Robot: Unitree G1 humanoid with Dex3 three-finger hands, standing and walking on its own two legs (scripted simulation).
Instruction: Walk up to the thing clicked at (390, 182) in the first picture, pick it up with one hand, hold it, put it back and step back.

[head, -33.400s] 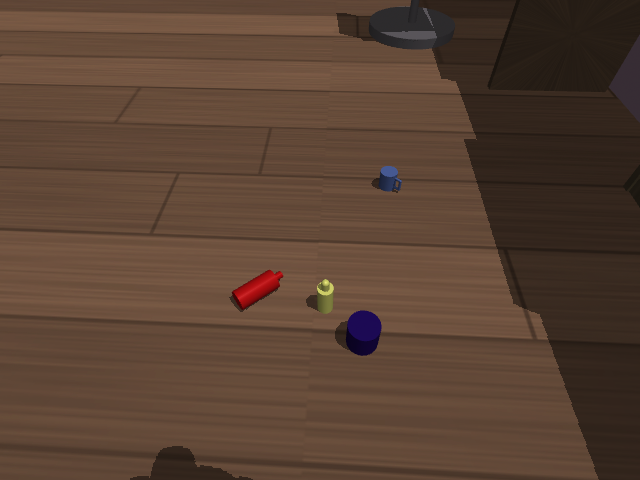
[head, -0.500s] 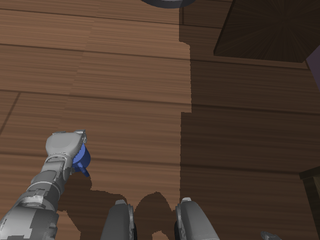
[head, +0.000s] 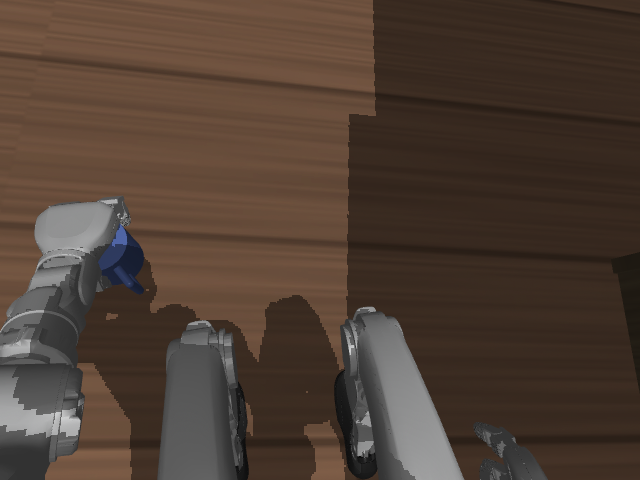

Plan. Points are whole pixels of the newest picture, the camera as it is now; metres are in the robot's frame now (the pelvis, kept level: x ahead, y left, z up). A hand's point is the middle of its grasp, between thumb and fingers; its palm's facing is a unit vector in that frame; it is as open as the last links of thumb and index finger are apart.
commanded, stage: crouch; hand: left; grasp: from above
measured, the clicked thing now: (113, 260) +0.41 +0.26 -0.20
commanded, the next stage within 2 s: lower in 0.78 s
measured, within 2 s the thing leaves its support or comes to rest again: rests again in 1.68 s
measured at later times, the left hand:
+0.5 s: hand (115, 255) +0.43 +0.28 -0.25, palm faces -0.47 -0.04 -0.88, open 10.5 cm
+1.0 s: hand (121, 257) +0.44 +0.28 -0.30, palm faces -0.48 -0.05 -0.88, open 10.6 cm
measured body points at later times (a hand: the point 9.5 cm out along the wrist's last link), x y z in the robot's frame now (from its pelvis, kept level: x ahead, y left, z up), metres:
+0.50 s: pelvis -0.01 +0.00 -0.08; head +0.24 +0.05 +0.30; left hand +0.45 +0.28 -0.20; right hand +0.05 -0.28 -0.19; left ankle +0.08 +0.12 -0.43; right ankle +0.07 -0.14 -0.43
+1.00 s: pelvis -0.01 -0.01 -0.12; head +0.24 +0.04 +0.25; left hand +0.46 +0.28 -0.25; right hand +0.03 -0.28 -0.23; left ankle +0.08 +0.12 -0.43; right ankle +0.07 -0.14 -0.43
